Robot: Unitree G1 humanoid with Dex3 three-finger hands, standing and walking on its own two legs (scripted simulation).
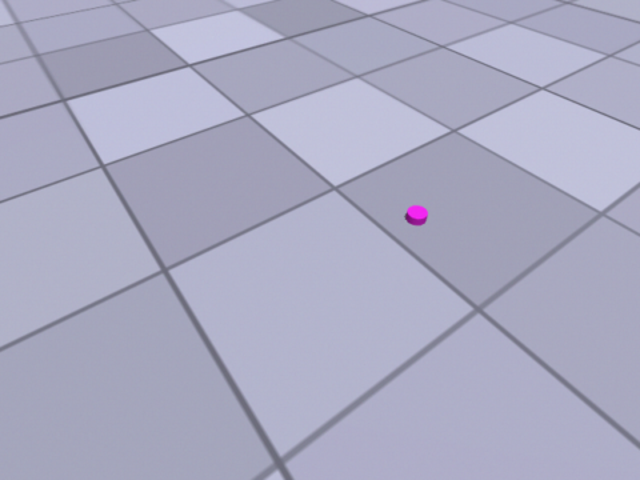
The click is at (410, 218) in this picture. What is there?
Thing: low tin
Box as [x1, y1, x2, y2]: [406, 205, 427, 225]
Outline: 409,207 407,210 406,219 412,224 422,224 426,218 426,210 423,207 416,205
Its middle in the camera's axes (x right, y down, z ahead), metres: +0.45 -0.14 +1.79
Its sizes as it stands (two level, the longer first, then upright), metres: 0.092 0.092 0.040
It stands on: the floor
